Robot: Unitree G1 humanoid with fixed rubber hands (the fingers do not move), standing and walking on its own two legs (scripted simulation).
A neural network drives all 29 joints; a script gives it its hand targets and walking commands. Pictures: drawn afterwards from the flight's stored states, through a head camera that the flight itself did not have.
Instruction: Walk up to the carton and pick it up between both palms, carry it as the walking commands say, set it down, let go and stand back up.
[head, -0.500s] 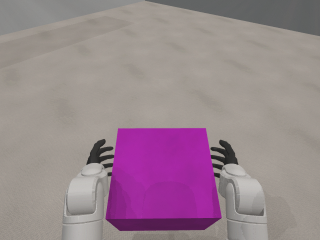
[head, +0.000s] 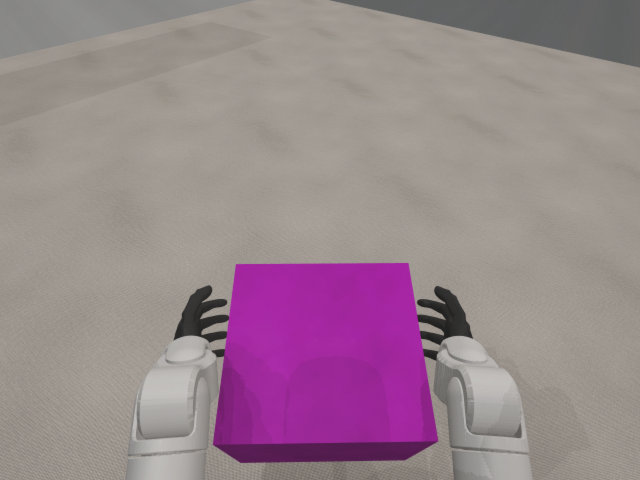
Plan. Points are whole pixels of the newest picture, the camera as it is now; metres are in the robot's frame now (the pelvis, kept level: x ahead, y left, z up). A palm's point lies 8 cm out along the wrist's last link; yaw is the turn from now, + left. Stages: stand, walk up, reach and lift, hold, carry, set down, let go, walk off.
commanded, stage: carry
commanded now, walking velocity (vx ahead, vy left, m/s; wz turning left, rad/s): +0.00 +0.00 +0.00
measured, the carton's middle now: (322, 365) +0.30 +0.00 -0.01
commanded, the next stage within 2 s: hold in 1.72 s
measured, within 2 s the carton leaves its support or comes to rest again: neither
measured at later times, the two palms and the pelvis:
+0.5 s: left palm (198, 343) +0.28 +0.15 +0.07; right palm (455, 343) +0.28 -0.16 +0.07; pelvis +0.01 +0.00 +0.00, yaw +0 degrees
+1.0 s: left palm (199, 334) +0.29 +0.15 +0.08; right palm (456, 332) +0.29 -0.16 +0.08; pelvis +0.02 -0.01 +0.00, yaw +0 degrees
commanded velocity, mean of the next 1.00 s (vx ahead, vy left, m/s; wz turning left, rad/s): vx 0.00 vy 0.00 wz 0.00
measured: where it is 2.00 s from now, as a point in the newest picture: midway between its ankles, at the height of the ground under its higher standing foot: outside the picture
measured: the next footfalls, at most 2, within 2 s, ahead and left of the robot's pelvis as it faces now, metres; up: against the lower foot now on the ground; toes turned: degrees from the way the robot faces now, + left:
none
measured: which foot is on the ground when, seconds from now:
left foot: down 0.00-1.00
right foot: down 0.00-1.00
